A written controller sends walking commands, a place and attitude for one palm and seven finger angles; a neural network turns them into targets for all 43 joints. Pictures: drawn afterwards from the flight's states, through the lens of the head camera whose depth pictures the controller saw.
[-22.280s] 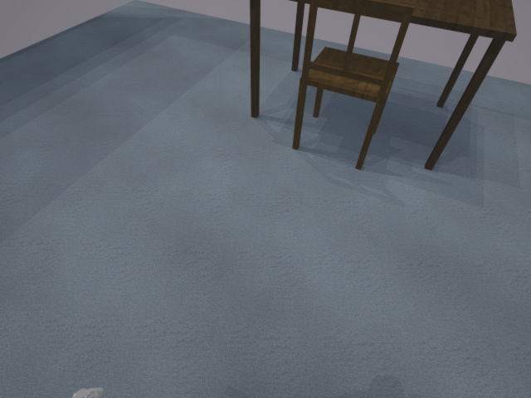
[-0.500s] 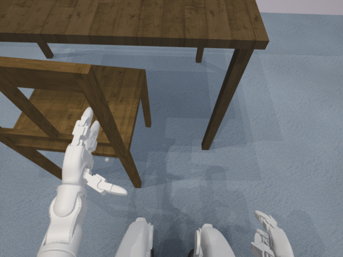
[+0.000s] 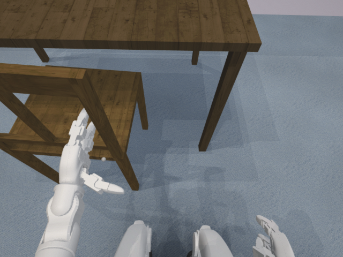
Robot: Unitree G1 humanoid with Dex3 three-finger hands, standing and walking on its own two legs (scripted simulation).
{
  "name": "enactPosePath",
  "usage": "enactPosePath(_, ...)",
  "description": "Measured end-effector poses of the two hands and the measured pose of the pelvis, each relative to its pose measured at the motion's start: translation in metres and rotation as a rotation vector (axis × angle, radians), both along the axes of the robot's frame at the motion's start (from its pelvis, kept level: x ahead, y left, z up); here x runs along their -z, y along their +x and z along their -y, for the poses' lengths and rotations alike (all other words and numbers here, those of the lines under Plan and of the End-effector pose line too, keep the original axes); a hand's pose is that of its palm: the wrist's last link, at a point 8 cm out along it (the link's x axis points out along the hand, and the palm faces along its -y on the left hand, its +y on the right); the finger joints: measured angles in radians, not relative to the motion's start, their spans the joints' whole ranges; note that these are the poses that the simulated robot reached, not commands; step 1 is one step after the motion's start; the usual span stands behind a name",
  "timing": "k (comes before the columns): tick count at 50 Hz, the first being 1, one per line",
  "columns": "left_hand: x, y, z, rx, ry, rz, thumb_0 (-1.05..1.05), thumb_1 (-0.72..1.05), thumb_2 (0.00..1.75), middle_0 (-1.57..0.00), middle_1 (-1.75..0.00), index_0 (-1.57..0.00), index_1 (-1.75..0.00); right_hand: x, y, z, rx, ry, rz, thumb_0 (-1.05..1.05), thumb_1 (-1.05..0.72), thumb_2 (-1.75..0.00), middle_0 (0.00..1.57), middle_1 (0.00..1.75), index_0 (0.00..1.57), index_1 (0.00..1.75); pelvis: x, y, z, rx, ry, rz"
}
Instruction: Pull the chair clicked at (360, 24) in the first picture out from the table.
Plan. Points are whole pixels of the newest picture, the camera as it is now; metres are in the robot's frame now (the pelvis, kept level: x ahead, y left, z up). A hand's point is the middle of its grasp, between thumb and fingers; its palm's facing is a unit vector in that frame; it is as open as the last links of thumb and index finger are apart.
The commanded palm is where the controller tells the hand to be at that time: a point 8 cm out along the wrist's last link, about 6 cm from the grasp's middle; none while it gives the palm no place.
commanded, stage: aim the fingers beside a spindle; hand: left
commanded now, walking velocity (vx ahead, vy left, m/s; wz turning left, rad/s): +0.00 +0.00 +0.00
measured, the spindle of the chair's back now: (28, 118) +0.44 +0.38 +0.00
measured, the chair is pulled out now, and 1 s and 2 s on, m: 0.03 0.03 0.03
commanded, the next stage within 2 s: push the fingers through the gap in 0.30 s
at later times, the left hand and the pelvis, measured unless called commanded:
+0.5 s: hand (102, 156) +0.33 +0.17 +0.02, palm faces +0.03 -1.00 -0.03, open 16.9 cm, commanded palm +0.32 +0.22 +0.02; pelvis +0.00 +0.00 +0.00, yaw +0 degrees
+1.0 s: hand (109, 132) +0.39 +0.17 +0.02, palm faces +0.02 -1.00 -0.02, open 16.9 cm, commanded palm +0.37 +0.22 +0.02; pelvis +0.00 +0.01 +0.00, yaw -1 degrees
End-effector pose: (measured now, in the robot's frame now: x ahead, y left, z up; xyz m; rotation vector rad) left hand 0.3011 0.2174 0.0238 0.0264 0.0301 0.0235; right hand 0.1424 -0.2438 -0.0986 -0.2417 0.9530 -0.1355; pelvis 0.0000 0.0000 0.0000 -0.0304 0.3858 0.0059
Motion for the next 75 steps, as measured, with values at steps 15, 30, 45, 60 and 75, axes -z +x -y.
enactPosePath(15, 0.004, 0.006, -0.001, 0.006, -0.006, 0.002, -0.01, -0.5, 0.3, -0.06, -0.08, -0.05, -0.08, 0.003, 0.005, -0.001, -0.006, -0.005, 0.007, 0.01, -0.91, -0.9, 0.2, 0.3, 0.2, 0.3, 0.003, -0.002, -0.001, -0.001, -0.002, -0.007)
enactPosePath(30, 0.005, 0.02, -0.007, 0.0, -0.002, 0.011, -0.01, -0.5, 0.3, -0.06, -0.08, -0.06, -0.08, 0.005, -0.001, -0.002, -0.003, -0.016, -0.019, 0.01, -0.91, -0.9, 0.2, 0.3, 0.2, 0.3, 0.004, -0.001, -0.003, -0.003, -0.007, -0.014)
enactPosePath(45, 0.007, 0.06, -0.004, 0.001, -0.003, 0.003, -0.01, -0.5, 0.3, -0.06, -0.08, -0.06, -0.08, 0.009, -0.025, 0.0, 0.034, -0.021, -0.095, 0.01, -0.91, -0.9, 0.2, 0.3, 0.2, 0.3, 0.003, -0.001, -0.006, 0.006, -0.007, -0.032)
enactPosePath(60, 0.007, 0.08, -0.009, -0.027, -0.003, 0.007, -0.01, -0.5, 0.3, -0.06, -0.08, -0.06, -0.08, 0.011, -0.048, 0.003, 0.073, -0.021, -0.166, 0.01, -0.91, -0.9, 0.2, 0.3, 0.2, 0.3, 0.002, 0.001, -0.007, 0.016, -0.005, -0.041)
enactPosePath(75, 0.007, 0.109, -0.008, -0.026, -0.007, 0.013, -0.01, -0.5, 0.3, -0.06, -0.08, -0.06, -0.08, 0.016, -0.064, 0.007, 0.084, -0.032, -0.216, 0.01, -0.91, -0.9, 0.2, 0.3, 0.2, 0.3, 0.005, -0.003, -0.007, 0.016, -0.009, -0.058)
